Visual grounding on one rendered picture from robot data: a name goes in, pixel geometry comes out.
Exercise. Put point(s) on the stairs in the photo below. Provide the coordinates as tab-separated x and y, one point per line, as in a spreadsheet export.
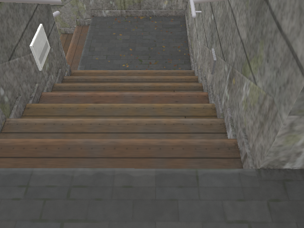
73	45
142	119

